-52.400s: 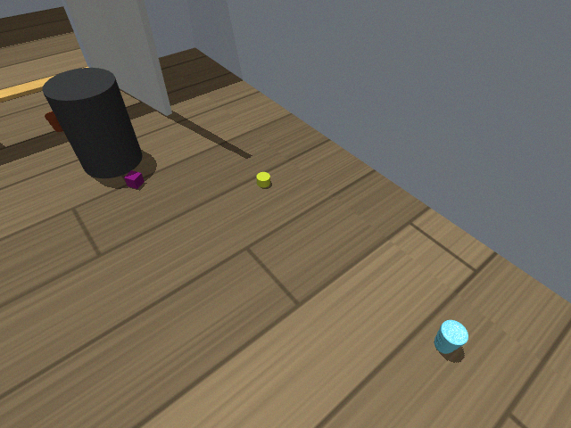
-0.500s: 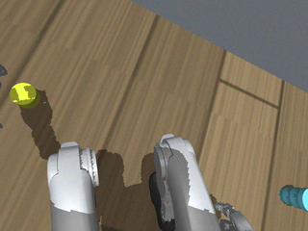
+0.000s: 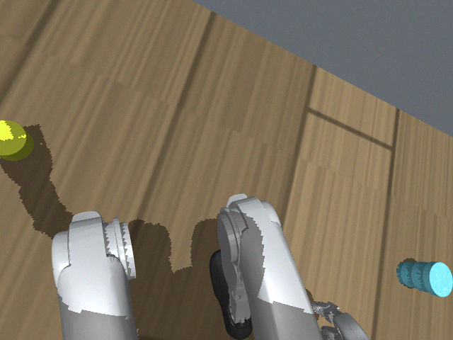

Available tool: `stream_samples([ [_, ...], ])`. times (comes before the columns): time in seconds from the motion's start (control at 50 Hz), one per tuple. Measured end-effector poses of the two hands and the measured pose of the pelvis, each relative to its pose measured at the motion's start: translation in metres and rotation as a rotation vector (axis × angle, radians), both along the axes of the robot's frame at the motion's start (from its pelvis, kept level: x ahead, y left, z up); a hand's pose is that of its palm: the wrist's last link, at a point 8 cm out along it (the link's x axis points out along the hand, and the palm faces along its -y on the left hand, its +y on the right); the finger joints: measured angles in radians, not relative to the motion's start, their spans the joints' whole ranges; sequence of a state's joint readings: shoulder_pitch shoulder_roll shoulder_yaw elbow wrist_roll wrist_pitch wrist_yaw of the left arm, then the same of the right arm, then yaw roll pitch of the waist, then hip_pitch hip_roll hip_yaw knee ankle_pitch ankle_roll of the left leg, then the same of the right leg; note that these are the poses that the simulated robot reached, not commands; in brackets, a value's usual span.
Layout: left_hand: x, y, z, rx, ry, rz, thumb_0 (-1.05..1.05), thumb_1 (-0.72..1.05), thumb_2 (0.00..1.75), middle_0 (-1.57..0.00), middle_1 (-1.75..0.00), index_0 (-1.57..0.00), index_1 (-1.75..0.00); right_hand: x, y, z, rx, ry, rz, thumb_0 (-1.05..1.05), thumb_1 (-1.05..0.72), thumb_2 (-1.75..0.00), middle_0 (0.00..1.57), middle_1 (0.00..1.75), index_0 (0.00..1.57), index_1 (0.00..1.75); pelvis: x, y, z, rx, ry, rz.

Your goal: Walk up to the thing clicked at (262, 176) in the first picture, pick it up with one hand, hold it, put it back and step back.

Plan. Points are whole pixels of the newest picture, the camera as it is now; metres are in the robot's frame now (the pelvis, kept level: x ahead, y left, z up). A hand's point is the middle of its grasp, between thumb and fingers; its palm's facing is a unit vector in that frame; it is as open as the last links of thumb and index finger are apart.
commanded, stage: rise first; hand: left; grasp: from above
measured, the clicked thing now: (9, 141) +0.47 +0.35 -0.30
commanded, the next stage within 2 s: none
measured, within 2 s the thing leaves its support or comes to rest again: neither
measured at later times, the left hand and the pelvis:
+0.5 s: hand out of the picture +0.43 +0.38 -0.19, palm faces -0.42 -0.14 -0.90, open 14.2 cm; pelvis +0.00 +0.00 +0.00, yaw -1 degrees
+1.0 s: hand out of the picture +0.44 +0.39 -0.18, palm faces -0.42 -0.14 -0.89, open 14.2 cm; pelvis +0.00 +0.01 +0.00, yaw -2 degrees
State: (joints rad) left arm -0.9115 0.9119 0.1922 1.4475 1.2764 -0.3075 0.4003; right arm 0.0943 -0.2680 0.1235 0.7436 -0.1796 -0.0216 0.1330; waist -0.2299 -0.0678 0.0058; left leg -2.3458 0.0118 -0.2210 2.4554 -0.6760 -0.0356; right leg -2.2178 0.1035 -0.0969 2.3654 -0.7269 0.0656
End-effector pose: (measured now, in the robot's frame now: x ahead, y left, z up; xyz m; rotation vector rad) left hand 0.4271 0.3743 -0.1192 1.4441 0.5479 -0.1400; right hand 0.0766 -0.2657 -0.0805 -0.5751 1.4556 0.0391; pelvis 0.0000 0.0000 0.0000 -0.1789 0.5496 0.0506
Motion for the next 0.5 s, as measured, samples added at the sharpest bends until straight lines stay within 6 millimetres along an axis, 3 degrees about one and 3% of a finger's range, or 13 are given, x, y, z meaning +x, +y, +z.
stream_samples([
  [0.5, 0.009, 0.005, -0.012, 0.001, 0.004, 0.005, 0.00, -0.55, 1.02, -0.09, -1.01, -0.08, -1.02, -0.008, 0.006, 0.004, -0.011, 0.008, 0.031, 0.00, -0.90, -0.90, 0.20, 0.30, 0.20, 0.30, -0.002, 0.004, -0.005, -0.020, -0.020, -0.006],
])
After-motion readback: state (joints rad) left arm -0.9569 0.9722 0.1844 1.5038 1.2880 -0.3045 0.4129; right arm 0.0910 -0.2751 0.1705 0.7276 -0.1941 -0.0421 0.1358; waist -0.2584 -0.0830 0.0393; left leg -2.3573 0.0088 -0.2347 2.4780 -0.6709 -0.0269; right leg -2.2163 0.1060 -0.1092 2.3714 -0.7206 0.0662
